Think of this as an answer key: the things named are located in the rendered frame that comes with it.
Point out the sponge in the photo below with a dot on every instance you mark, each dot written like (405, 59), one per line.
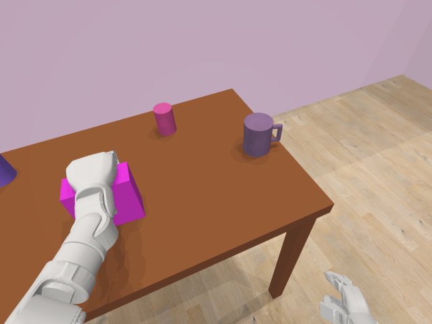
(127, 198)

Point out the robot right hand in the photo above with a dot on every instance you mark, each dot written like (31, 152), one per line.
(336, 310)

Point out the table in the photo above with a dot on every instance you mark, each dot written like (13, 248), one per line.
(205, 200)

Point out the robot left hand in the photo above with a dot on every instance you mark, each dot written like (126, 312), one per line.
(97, 168)

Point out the left robot forearm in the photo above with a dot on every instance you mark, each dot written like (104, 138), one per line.
(70, 276)

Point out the left robot upper arm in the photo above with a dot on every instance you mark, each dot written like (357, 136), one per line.
(44, 310)

